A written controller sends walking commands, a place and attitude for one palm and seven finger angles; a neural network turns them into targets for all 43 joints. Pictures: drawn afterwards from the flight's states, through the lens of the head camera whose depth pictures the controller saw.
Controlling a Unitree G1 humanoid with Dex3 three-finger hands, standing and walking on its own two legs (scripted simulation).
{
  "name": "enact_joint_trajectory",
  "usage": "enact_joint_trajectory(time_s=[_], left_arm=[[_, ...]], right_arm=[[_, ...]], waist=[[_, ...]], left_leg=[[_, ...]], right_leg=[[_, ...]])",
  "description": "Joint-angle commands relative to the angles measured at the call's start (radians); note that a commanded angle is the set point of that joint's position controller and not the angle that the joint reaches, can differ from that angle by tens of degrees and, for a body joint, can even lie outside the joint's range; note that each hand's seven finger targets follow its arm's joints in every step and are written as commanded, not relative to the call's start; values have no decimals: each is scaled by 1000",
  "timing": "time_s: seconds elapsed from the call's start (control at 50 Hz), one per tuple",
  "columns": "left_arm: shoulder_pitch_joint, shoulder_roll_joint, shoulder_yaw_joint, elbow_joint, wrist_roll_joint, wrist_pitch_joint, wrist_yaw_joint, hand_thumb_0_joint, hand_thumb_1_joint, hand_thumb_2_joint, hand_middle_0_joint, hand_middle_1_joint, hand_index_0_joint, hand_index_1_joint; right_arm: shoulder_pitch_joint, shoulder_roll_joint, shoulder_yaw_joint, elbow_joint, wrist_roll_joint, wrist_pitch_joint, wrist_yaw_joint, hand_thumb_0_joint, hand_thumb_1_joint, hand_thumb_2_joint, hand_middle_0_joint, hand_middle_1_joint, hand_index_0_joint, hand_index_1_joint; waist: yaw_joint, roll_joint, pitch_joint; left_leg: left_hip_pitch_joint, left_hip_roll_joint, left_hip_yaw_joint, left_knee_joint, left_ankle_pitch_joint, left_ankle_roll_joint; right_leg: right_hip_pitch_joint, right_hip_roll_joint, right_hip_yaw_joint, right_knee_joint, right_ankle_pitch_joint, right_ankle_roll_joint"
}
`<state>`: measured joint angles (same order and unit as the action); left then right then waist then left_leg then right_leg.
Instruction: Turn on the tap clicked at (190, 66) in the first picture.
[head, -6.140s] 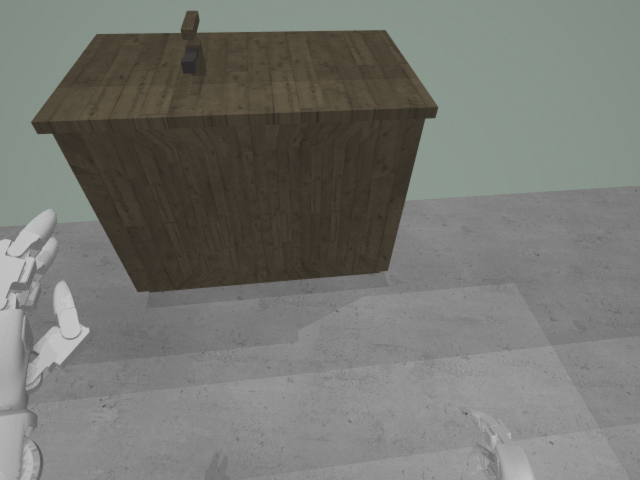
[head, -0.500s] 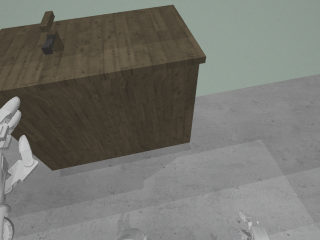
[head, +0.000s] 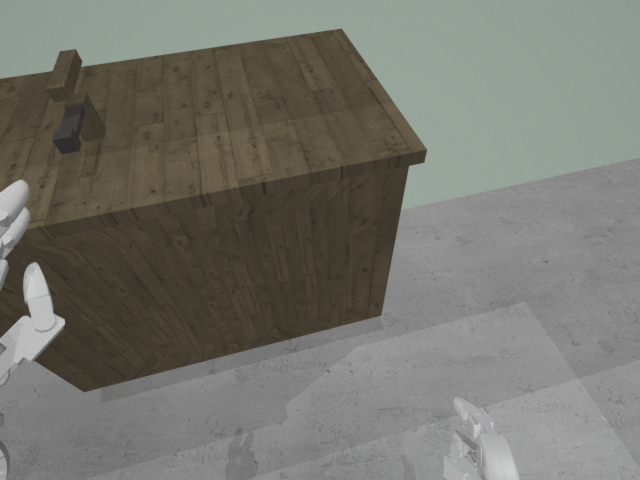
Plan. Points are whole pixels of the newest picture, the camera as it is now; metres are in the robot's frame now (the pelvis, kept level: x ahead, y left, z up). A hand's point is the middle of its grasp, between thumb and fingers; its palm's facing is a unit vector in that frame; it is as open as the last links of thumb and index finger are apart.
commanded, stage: take the last steps up to it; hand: left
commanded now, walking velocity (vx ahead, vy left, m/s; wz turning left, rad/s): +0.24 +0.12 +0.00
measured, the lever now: (67, 141) +0.58 +0.45 +0.10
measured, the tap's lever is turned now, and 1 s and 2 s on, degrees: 0 0 0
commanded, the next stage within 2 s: come to a stop and stand still in 0.46 s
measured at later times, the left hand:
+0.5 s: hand (51, 227) +0.32 +0.29 +0.18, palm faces +0.41 -0.81 -0.42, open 7.4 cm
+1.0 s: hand (43, 205) +0.33 +0.30 +0.20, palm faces +0.42 -0.76 -0.50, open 7.4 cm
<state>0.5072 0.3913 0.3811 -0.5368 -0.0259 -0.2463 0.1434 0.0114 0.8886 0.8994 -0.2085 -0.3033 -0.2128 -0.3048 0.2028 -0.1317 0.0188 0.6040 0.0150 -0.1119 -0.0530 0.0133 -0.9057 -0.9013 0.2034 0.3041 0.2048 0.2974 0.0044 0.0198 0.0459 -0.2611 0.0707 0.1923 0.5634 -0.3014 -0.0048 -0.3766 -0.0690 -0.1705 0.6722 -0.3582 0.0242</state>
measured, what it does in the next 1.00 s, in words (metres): steps on the spot: right foot, then left foot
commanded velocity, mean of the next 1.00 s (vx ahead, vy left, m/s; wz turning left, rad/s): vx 0.06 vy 0.06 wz -0.01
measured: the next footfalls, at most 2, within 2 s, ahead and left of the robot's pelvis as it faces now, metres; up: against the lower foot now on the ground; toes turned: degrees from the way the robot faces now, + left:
right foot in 0.02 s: +0.08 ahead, -0.08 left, +0.00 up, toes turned -10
left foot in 0.40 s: +0.16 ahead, +0.16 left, +0.00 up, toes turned +3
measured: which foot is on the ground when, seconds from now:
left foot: down 0.00-0.02, up 0.04-0.38, down 0.40-1.00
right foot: up 0.00-0.00, down 0.02-0.40, up 0.42-0.68, down 0.70-1.00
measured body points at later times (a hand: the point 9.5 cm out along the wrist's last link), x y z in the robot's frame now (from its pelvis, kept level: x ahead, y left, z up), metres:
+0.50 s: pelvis +0.09 +0.05 +0.00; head +0.11 +0.06 +0.45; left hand +0.29 +0.33 +0.21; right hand +0.25 -0.20 -0.08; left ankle +0.14 +0.16 -0.73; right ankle +0.04 -0.06 -0.68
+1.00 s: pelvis +0.09 +0.04 +0.00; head +0.12 +0.05 +0.45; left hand +0.31 +0.34 +0.22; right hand +0.26 -0.20 -0.08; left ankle +0.12 +0.16 -0.73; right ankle +0.13 -0.04 -0.73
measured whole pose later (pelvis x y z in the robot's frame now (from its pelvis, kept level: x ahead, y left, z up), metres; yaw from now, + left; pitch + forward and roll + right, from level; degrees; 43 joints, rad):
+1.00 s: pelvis +0.09 +0.04 +0.00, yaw -1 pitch -2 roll +1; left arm 0.24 0.50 0.41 -0.40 0.02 -0.22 0.10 0.01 0.88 0.90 -0.22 -0.30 -0.22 -0.31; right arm 0.21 -0.22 -0.04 0.60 0.00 -0.10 -0.07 0.02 -0.91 -0.90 0.20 0.30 0.20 0.30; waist 0.06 -0.03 0.11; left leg -0.27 0.02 0.07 0.56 -0.25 0.00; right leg -0.30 -0.02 -0.13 0.58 -0.25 -0.06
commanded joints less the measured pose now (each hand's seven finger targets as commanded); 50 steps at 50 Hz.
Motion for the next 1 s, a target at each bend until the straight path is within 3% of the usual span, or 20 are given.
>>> enact_joint_trajectory(time_s=[0.0,0.02,0.04,0.08,0.16,0.32,0.34,0.38,0.4,0.44,0.52,0.64,0.68,0.72,0.78,0.9,0.92,0.94,0.96,0.98], left_arm=[[-101,177,126,-75,7,-20,30,0,900,900,-200,-300,-200,-300],[-130,182,143,-50,-15,-17,27,0,900,900,-200,-300,-200,-300],[-189,172,118,-90,-15,-27,19,0,900,900,-200,-300,-200,-300],[-137,166,121,-89,-4,-51,17,0,900,900,-200,-300,-200,-300],[-103,158,102,-144,9,-78,22,0,900,900,-200,-300,-200,-300],[-61,167,138,-220,2,-63,51,0,900,900,-200,-300,-200,-300],[-67,156,124,-215,-1,-64,49,0,900,900,-200,-300,-200,-300],[-104,143,112,-206,-5,-74,42,0,900,900,-200,-300,-200,-300],[-93,164,119,-129,0,-77,36,0,900,900,-200,-300,-200,-300],[-146,168,114,-183,-3,-78,27,0,900,900,-200,-300,-200,-300],[-66,116,75,-242,-5,-60,19,0,900,900,-200,-300,-200,-300],[-77,146,111,-189,-13,-11,31,0,900,900,-200,-300,-200,-300],[-91,157,119,-139,-10,-9,34,0,900,900,-200,-300,-200,-300],[-88,115,75,-77,-26,19,21,0,900,900,-200,-300,-200,-300],[-114,150,94,-127,-14,16,31,0,900,900,-200,-300,-200,-300],[-34,145,100,-218,-7,14,45,0,900,900,-200,-300,-200,-300],[-1023,876,662,-317,114,-68,34,0,900,900,-200,-300,-200,-300],[-855,609,486,-13,35,-60,18,0,900,900,-200,-300,-200,-300],[-509,289,222,238,18,-45,-22,0,900,900,-200,-300,-200,-300],[-344,195,138,191,-8,-49,-40,0,900,900,-200,-300,-200,-300]], right_arm=[[-70,-148,-65,-122,-3,-16,-25,0,-900,-900,200,300,200,300],[-88,-170,-74,-130,-5,-21,-14,0,-900,-900,200,300,200,300],[-90,-181,-79,-112,-6,-19,2,0,-900,-900,200,300,200,300],[-88,-155,-52,-85,-11,-6,0,0,-900,-900,200,300,200,300],[-93,-161,-57,-103,-16,9,-2,0,-900,-900,200,300,200,300],[-50,-155,-80,-158,-18,6,-17,0,-900,-900,200,300,200,300],[-37,-175,-91,-160,-10,6,-24,0,-900,-900,200,300,200,300],[-39,-207,-101,-172,1,5,-20,0,-900,-900,200,300,200,300],[-49,-195,-88,-157,-6,-1,-21,0,-900,-900,200,300,200,300],[-62,-182,-86,-143,-6,-9,-19,0,-900,-900,200,300,200,300],[-58,-180,-75,-130,-2,-30,-2,0,-900,-900,200,300,200,300],[-66,-169,-38,-142,-11,-26,-15,0,-900,-900,200,300,200,300],[-62,-153,-30,-142,-9,-14,-18,0,-900,-900,200,300,200,300],[-43,-150,-40,-144,-4,-10,-9,0,-900,-900,200,300,200,300],[-82,-131,-20,-142,-4,1,-6,0,-900,-900,200,300,200,300],[-73,-148,-32,-168,-16,36,-30,0,-900,-900,200,300,200,300],[51,-183,-97,-161,-54,-59,-31,0,-900,-900,200,300,200,300],[25,-163,-104,-105,-2,-75,-23,0,-900,-900,200,300,200,300],[8,-162,-76,-113,-13,-95,-1,0,-900,-900,200,300,200,300],[-16,-172,-71,-152,10,-91,16,0,-900,-900,200,300,200,300]], waist=[[1,-281,-152],[19,-397,-127],[2,-315,-121],[-1,-121,-87],[-9,-128,-124],[0,-122,-172],[-11,-35,-176],[-8,237,-193],[-11,280,-176],[-10,224,-127],[-2,204,-139],[-3,126,-163],[-14,29,-173],[-18,-224,-156],[-3,-195,-167],[-4,-91,-219],[63,-194,-26],[33,-7,-123],[23,94,-220],[31,168,-219]], left_leg=[[-307,-2,-20,339,-129,33],[-429,-48,-110,558,-223,2],[-455,-26,-200,676,-181,-9],[-468,20,-219,712,-89,-23],[-345,30,-142,442,-6,-25],[38,-44,2,-97,147,-3],[114,-11,-38,-143,172,12],[286,268,-412,-195,417,159],[201,339,-524,-274,249,218],[155,313,-487,-256,207,245],[47,215,-253,-252,231,179],[52,198,-186,-147,313,81],[-38,130,-136,-55,200,28],[-65,-21,-84,100,28,-35],[-153,-33,-173,236,-177,-26],[28,-30,-141,-106,169,-20],[-172,-49,-59,-19,191,-20],[-6,-14,-157,-72,187,-5],[97,-24,-150,-102,243,-6],[131,-8,-146,-109,277,8]], right_leg=[[373,-252,480,-335,135,-141],[380,-375,711,-412,168,-198],[360,-395,709,-418,141,-213],[332,-339,470,-360,341,-205],[305,-265,191,-311,624,-152],[245,-184,146,-183,379,-104],[204,-159,127,-86,339,-80],[-94,13,55,257,-210,-9],[-140,27,96,430,-300,-14],[-197,-19,142,456,-215,-9],[-40,-2,66,234,-91,4],[173,45,44,-190,96,9],[290,-35,161,-263,393,-21],[236,-185,359,-287,621,-107],[305,-269,358,-260,840,-166],[310,-146,214,-178,626,-84],[170,-87,286,-266,639,-33],[174,-187,300,-221,572,-153],[176,-119,337,-162,559,-142],[197,-67,257,-173,455,-79]])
